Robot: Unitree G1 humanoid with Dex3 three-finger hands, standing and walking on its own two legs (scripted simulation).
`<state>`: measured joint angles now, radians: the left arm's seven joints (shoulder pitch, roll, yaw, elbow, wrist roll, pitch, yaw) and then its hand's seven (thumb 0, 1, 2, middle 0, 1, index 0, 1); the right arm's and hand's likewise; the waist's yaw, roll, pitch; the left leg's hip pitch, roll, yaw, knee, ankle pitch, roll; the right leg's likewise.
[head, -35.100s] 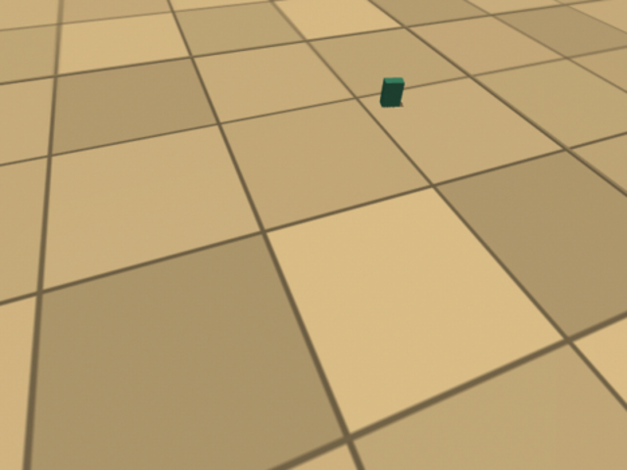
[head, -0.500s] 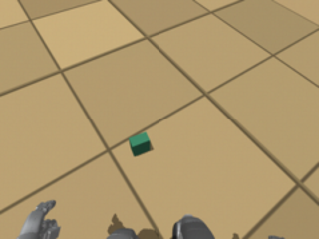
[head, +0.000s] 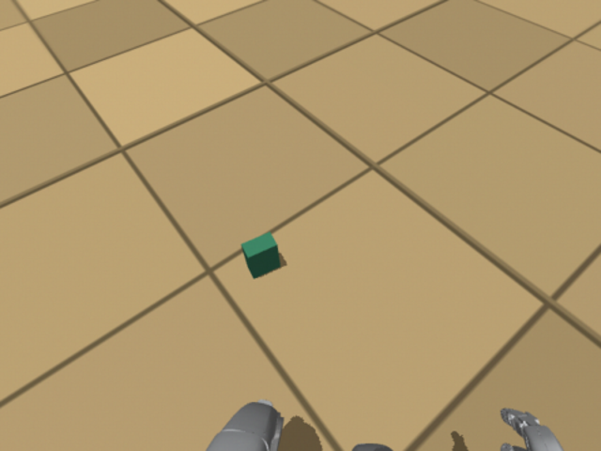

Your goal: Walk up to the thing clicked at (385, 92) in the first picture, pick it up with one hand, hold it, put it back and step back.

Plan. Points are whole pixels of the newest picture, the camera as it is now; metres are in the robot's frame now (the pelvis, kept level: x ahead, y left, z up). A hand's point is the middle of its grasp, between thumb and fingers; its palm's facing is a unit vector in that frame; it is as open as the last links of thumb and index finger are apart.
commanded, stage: step back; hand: left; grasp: from the side
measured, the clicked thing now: (261, 255) +0.78 +0.20 -0.68
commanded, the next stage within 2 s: stand in 1.74 s
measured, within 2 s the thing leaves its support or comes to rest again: neither
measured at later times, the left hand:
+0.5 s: hand out of the picture -0.09 +0.26 -0.15, palm faces +0.04 -0.93 -0.37, open 7.4 cm
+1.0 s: hand out of the picture -0.23 +0.27 -0.14, palm faces +0.10 -0.91 -0.41, open 7.4 cm
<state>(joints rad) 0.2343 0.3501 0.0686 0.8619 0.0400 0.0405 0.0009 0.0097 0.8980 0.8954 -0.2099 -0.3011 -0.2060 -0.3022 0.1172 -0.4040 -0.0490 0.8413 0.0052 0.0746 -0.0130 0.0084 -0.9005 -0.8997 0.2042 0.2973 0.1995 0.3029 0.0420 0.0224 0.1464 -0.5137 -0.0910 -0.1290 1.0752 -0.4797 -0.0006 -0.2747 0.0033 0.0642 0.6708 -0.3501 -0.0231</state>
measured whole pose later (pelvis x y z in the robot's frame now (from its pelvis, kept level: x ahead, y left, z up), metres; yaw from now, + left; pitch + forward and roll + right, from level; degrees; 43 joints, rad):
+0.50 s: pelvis -0.18 -0.01 +0.00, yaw +1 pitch -2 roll -1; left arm 0.18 0.39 0.07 0.84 0.01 0.05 0.01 0.01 0.90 0.90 -0.21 -0.30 -0.20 -0.30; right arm 0.11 -0.37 -0.03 0.83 -0.04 0.04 -0.01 0.01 -0.90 -0.90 0.21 0.30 0.20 0.30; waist 0.02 -0.03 0.15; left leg -0.37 0.03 -0.02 0.59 -0.19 0.01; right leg -0.32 0.05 0.10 0.97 -0.52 0.02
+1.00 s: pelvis -0.26 -0.02 +0.00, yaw +5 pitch -3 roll +1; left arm 0.23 0.40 0.07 0.95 0.03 0.01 0.00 0.01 0.90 0.90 -0.21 -0.30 -0.20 -0.30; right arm 0.27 -0.35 -0.05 0.98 -0.04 0.00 0.03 0.01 -0.90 -0.90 0.21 0.30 0.20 0.30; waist 0.01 -0.03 0.06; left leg -0.20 -0.04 -0.03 0.56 -0.32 0.02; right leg -0.33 -0.04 0.02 0.84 -0.49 -0.02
